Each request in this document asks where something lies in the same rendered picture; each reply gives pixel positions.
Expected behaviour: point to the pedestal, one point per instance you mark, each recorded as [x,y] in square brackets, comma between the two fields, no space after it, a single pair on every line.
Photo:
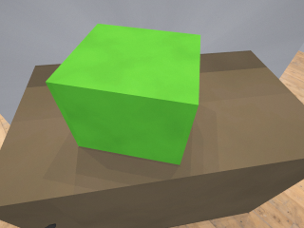
[245,147]

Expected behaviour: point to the carton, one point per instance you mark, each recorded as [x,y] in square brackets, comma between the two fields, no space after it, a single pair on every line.
[131,91]

